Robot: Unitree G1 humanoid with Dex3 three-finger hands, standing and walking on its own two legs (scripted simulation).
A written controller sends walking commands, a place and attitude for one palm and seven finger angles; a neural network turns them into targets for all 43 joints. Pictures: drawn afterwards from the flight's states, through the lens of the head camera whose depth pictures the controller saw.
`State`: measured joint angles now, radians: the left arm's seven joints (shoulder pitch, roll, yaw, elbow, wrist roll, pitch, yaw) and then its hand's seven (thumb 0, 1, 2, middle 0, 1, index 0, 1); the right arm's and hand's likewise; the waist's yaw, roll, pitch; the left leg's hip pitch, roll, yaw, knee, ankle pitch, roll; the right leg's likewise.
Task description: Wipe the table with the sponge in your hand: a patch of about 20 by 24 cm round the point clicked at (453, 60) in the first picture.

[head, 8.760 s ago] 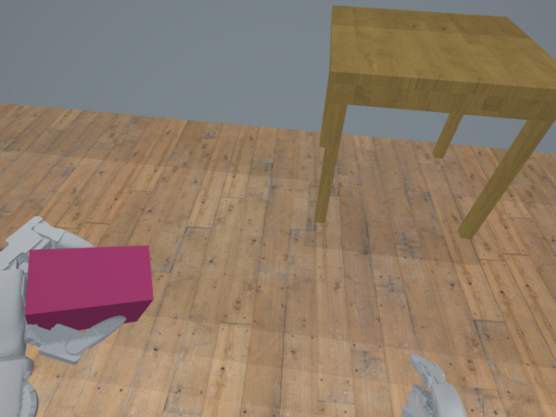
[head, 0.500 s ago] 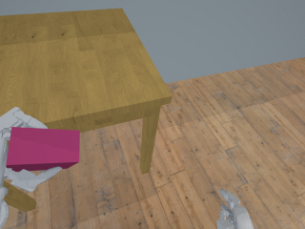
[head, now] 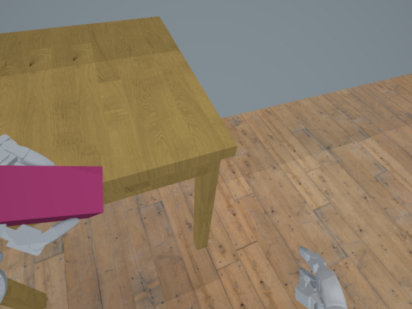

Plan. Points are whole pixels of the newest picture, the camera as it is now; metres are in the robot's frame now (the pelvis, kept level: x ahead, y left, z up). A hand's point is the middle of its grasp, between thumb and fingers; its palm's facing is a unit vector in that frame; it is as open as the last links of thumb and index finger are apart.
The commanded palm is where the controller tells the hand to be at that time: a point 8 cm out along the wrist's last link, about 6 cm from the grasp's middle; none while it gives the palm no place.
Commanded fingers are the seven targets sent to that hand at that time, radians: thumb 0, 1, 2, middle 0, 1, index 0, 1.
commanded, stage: shuffle to correct the standing spot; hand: left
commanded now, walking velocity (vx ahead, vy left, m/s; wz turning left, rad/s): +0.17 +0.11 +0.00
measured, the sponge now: (66, 196) +0.24 +0.22 +0.16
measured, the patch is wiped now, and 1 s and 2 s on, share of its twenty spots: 0.00 0.00 0.00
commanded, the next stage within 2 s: come to a stop and stand still in 0.72 s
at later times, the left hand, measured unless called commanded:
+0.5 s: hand (36, 158) +0.27 +0.26 +0.20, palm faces +0.37 -0.77 -0.52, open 10.3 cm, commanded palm +0.21 +0.30 +0.20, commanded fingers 0.00 0.10 1.30 -1.20 -1.60 -1.20 -1.60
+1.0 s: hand (30, 113) +0.36 +0.31 +0.19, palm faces +0.41 -0.79 -0.45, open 10.3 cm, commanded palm +0.29 +0.34 +0.20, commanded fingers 0.00 0.10 1.30 -1.20 -1.60 -1.20 -1.60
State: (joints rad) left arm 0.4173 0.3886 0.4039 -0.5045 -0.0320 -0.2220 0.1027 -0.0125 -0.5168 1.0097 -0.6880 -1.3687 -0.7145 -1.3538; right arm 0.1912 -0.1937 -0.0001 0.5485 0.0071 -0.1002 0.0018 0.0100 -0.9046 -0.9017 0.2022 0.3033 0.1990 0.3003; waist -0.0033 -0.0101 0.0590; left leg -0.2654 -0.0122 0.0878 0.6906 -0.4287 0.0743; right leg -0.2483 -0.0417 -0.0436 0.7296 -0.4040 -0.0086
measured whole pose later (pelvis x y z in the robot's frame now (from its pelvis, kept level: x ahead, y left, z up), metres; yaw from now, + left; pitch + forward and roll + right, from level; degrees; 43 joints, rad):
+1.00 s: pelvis +0.13 +0.06 +0.00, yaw +0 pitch -2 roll +2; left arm 0.42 0.43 0.42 -0.52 -0.02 -0.20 0.14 -0.01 -0.52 1.01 -0.69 -1.37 -0.72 -1.35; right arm 0.15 -0.16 0.01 0.56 0.00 -0.12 -0.03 0.01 -0.91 -0.90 0.20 0.30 0.20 0.30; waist -0.01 -0.05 0.08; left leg -0.30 0.04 0.11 0.61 -0.27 -0.01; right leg -0.28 -0.02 -0.05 0.65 -0.33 -0.01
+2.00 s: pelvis +0.12 +0.09 +0.02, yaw -1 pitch +0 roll -1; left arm 0.26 0.45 0.44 -0.33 -0.03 -0.21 0.10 -0.01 -0.52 1.01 -0.69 -1.36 -0.72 -1.35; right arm 0.20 -0.20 0.02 0.61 0.00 -0.14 -0.02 0.01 -0.90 -0.90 0.20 0.30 0.20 0.30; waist 0.04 -0.01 0.07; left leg -0.28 0.03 0.07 0.46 -0.18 0.02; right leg -0.22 0.00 -0.04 0.42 -0.19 0.00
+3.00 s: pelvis +0.11 +0.11 +0.02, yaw +0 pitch -2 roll -2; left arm 0.38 0.36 0.37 -0.38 -0.01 -0.23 0.10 -0.02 -0.52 1.01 -0.69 -1.36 -0.72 -1.35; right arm 0.26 -0.20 0.01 0.62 0.00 -0.16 -0.03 0.01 -0.90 -0.90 0.20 0.30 0.20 0.30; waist 0.03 -0.02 0.06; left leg -0.28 0.01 0.06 0.50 -0.20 0.04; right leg -0.21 -0.01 -0.03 0.45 -0.21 0.02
